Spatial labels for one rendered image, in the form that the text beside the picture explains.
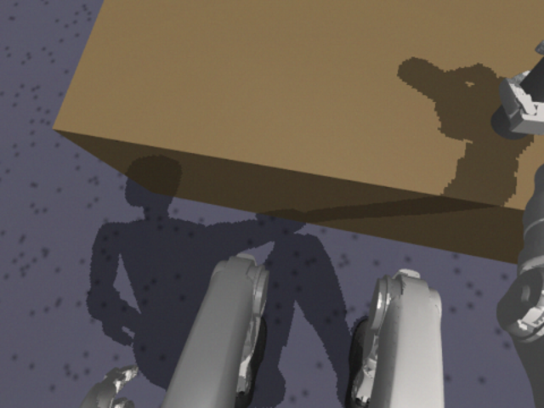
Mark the can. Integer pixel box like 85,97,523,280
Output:
490,56,544,139

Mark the right robot hand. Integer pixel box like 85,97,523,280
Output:
499,40,544,135

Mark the right robot arm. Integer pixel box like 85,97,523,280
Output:
496,164,544,408

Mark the left robot foot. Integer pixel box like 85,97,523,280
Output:
235,316,267,408

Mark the left robot hand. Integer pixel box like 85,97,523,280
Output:
79,365,139,408

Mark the right robot foot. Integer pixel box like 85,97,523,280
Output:
344,319,370,408

